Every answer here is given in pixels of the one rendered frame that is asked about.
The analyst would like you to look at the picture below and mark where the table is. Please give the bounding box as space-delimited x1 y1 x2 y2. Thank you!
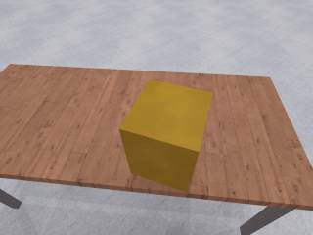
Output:
0 64 313 235

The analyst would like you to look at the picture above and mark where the carton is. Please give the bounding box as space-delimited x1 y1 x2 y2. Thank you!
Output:
119 79 213 193

